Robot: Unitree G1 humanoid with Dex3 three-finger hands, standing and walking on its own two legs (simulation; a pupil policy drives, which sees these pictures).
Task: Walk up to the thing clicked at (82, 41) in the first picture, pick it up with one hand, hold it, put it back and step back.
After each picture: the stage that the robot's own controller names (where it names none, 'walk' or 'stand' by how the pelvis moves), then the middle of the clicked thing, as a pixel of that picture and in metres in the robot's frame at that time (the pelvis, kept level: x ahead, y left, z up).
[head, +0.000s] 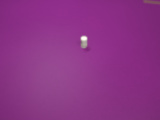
stand; (83, 42) +1.28 -0.02 -0.72
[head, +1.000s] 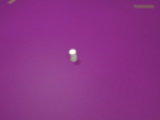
walk; (73, 55) +1.14 +0.21 -0.70
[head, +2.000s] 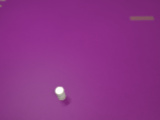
walk; (60, 93) +0.65 +0.27 -0.72
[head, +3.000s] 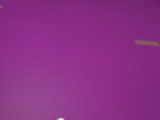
walk; out of the picture +0.43 +0.15 -0.70
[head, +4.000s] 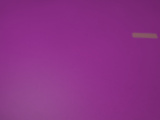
stand; out of the picture +0.34 +0.18 -0.72
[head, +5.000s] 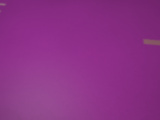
stand; out of the picture +0.33 +0.16 -0.71
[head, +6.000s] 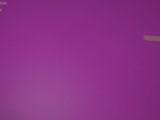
stand; out of the picture +0.35 +0.17 -0.71
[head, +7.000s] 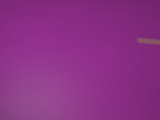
stand; out of the picture +0.33 +0.18 -0.72
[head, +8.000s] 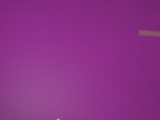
stand; out of the picture +0.35 +0.18 -0.71
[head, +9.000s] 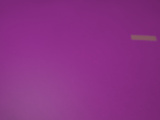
stand; out of the picture +0.31 +0.21 -0.71
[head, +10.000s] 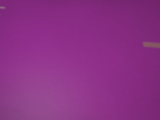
stand; out of the picture +0.29 +0.18 -0.72
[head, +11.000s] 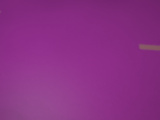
stand; out of the picture +0.27 +0.20 -0.72
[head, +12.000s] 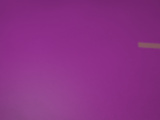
stand; out of the picture +0.27 +0.20 -0.72
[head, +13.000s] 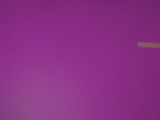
stand; out of the picture +0.27 +0.20 -0.72
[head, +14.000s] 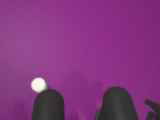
go down; (39, 85) +0.34 +0.19 -0.43
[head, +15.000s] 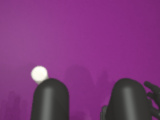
go down; (40, 76) +0.37 +0.18 -0.33
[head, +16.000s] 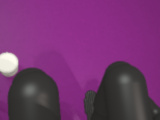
close in; (8, 65) +0.37 +0.20 -0.24
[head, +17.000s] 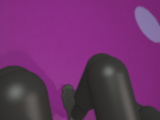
close; out of the picture +0.36 +0.22 -0.22
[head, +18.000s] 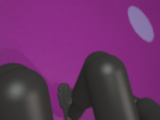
close; out of the picture +0.37 +0.22 -0.22
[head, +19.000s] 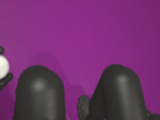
lift; out of the picture +0.32 +0.25 -0.15
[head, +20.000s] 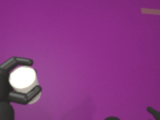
lift; (26, 86) +0.31 +0.18 +0.02
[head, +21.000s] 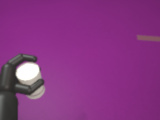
hold; (31, 81) +0.33 +0.18 +0.03
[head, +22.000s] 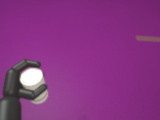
hold; (35, 86) +0.32 +0.17 +0.01
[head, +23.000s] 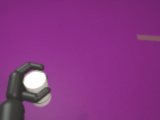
hold; (38, 89) +0.32 +0.16 +0.01
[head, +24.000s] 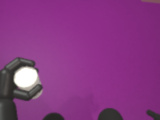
crouch; (29, 83) +0.33 +0.18 -0.06
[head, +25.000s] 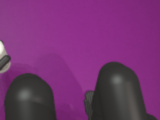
lower; out of the picture +0.40 +0.22 -0.15
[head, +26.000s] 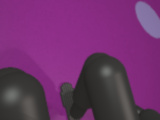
lower; out of the picture +0.38 +0.23 -0.22
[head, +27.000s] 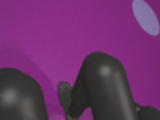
lower; out of the picture +0.38 +0.23 -0.23
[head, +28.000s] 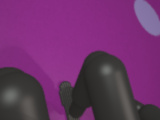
lower; out of the picture +0.38 +0.22 -0.22
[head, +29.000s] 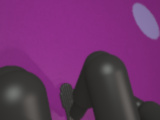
lower; out of the picture +0.38 +0.22 -0.22
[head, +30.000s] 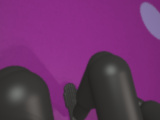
open; out of the picture +0.36 +0.21 -0.22
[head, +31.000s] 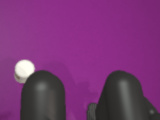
stand; (23, 72) +0.37 +0.18 -0.26
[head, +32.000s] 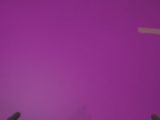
stand; out of the picture +0.29 +0.17 -0.63
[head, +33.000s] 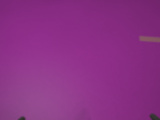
stand; out of the picture +0.31 +0.18 -0.66
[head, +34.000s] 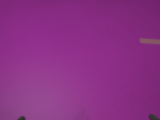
stand; out of the picture +0.30 +0.17 -0.66
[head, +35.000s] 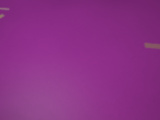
walk; out of the picture +0.32 +0.18 -0.72
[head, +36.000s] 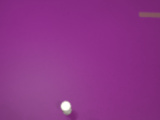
walk; (66, 108) +0.42 +0.14 -0.70
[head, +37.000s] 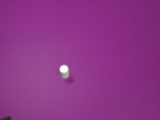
walk; (64, 72) +0.70 +0.15 -0.70
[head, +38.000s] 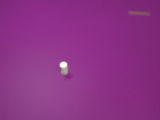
stand; (64, 68) +0.93 +0.21 -0.70
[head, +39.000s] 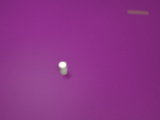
stand; (63, 68) +0.93 +0.19 -0.73
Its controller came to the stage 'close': yes
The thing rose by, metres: 0.73
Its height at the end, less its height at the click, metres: +0.00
